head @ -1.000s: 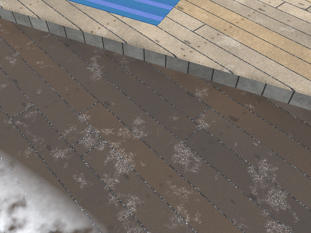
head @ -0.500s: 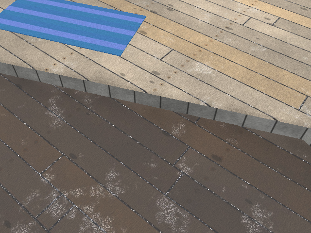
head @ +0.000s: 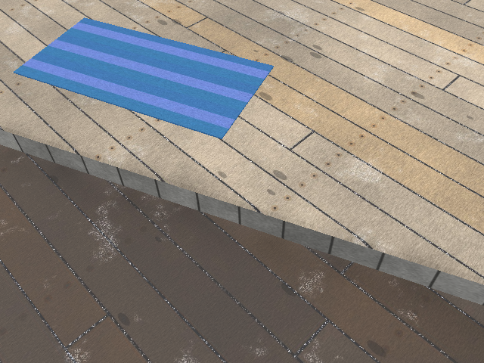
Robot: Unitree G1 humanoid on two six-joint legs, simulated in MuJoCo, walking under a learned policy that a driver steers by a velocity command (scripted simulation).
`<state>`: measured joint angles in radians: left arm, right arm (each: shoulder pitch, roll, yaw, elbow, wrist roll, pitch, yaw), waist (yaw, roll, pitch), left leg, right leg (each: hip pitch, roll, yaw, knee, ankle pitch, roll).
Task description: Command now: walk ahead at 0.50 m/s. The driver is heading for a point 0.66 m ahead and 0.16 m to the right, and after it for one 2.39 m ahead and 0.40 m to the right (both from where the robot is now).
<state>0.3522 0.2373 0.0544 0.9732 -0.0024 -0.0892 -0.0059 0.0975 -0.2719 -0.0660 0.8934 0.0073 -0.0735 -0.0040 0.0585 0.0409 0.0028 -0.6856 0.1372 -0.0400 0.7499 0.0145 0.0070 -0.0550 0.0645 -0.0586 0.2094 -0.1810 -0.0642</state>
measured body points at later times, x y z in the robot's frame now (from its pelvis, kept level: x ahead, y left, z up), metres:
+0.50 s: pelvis +0.19 +0.06 -0.01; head +0.24 +0.05 +0.44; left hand +0.33 +0.32 -0.13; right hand +0.28 -0.23 -0.13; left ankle +0.27 +0.15 -0.75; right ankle +0.22 -0.09 -0.70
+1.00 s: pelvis +0.29 -0.01 +0.00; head +0.30 -0.05 +0.45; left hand +0.46 +0.23 -0.10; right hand +0.36 -0.34 -0.11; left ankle +0.48 +0.10 -0.71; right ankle +0.21 -0.08 -0.75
